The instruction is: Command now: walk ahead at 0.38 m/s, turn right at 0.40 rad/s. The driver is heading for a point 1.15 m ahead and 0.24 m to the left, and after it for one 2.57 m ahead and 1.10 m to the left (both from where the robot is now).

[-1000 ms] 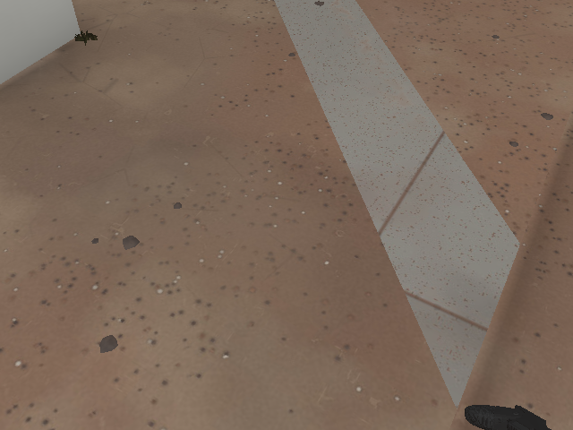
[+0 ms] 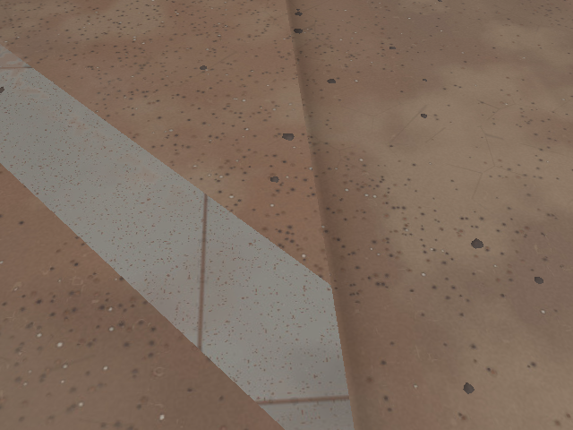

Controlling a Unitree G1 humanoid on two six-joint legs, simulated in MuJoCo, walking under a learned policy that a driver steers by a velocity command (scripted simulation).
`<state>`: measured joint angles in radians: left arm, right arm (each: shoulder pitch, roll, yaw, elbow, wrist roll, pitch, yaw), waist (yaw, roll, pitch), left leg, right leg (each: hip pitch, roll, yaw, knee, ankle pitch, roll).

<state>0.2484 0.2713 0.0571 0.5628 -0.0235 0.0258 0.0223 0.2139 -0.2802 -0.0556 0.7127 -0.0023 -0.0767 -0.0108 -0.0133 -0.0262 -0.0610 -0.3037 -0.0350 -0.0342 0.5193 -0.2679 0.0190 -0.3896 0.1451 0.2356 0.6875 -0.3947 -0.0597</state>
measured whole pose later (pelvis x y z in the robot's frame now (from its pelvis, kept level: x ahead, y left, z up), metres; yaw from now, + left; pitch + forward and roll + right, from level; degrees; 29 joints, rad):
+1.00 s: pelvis +0.51 +0.04 -0.02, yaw -3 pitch +3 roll -1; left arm 0.42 0.28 0.03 0.86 -0.01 -0.05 -0.01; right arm 0.01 -0.26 0.01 0.66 0.00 -0.10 0.04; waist 0.07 0.01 0.03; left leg -0.55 0.00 0.03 0.60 -0.09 0.07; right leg -0.03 0.00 0.03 0.65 -0.51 -0.01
